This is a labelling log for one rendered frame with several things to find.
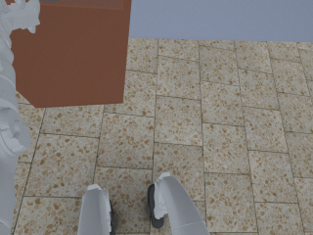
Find left robot upper arm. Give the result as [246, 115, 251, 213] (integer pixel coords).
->
[0, 106, 31, 235]

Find cabinet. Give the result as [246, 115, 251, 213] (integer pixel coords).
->
[6, 0, 132, 109]

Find left robot forearm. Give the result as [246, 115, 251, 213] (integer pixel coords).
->
[0, 25, 19, 113]

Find left robot thigh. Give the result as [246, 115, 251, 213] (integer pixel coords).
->
[77, 188, 112, 235]

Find robot right foot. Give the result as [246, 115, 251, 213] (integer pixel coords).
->
[147, 184, 164, 229]

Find robot left hand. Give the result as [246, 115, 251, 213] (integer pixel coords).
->
[0, 0, 40, 36]

